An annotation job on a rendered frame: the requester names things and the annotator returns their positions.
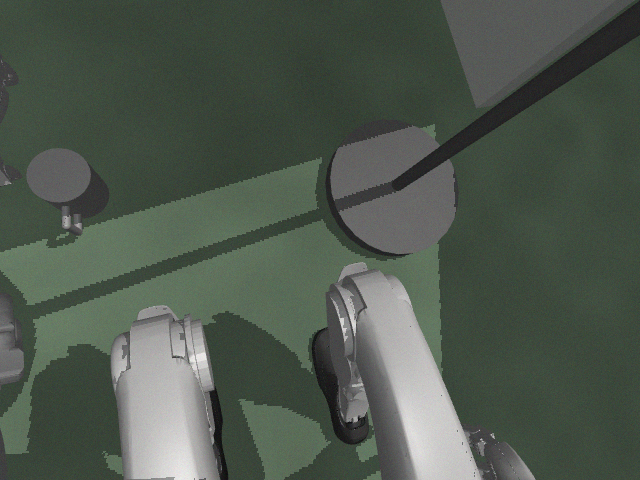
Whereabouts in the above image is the right robot foot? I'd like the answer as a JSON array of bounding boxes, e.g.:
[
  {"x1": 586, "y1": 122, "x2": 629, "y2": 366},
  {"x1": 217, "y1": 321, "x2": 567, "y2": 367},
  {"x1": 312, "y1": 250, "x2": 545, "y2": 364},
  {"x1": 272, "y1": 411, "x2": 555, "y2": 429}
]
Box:
[{"x1": 312, "y1": 327, "x2": 369, "y2": 445}]

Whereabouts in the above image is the left robot hand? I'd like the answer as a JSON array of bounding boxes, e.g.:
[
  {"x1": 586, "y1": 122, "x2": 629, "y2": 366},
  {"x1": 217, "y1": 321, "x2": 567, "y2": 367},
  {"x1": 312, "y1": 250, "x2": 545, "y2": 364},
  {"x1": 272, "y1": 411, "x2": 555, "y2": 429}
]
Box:
[{"x1": 0, "y1": 53, "x2": 22, "y2": 187}]

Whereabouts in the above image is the mug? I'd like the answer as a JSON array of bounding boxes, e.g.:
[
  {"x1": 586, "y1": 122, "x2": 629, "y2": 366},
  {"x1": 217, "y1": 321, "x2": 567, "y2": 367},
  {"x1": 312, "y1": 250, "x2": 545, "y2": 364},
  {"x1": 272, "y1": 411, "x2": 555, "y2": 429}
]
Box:
[{"x1": 26, "y1": 148, "x2": 109, "y2": 236}]

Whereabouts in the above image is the floor lamp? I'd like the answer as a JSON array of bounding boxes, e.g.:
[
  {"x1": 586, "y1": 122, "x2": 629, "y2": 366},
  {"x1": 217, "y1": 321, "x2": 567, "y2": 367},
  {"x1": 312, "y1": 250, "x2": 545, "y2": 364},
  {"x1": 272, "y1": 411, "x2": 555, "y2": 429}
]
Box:
[{"x1": 325, "y1": 1, "x2": 640, "y2": 257}]

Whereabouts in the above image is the left robot arm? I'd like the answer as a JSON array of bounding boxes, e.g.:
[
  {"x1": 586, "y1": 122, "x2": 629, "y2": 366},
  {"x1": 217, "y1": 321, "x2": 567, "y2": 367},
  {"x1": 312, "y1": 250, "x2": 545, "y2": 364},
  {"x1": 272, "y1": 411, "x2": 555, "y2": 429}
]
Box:
[{"x1": 0, "y1": 293, "x2": 24, "y2": 480}]

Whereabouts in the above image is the right robot hand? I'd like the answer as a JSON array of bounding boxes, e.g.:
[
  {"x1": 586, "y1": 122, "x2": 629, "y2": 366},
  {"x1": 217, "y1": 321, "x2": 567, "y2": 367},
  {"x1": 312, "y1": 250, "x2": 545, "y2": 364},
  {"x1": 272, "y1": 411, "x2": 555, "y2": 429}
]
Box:
[{"x1": 461, "y1": 423, "x2": 536, "y2": 480}]

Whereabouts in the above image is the left robot foot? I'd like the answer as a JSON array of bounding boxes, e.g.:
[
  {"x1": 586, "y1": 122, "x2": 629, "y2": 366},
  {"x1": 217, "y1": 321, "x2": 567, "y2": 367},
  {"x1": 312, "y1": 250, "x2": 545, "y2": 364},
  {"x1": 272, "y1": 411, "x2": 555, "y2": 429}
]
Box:
[{"x1": 209, "y1": 384, "x2": 228, "y2": 480}]

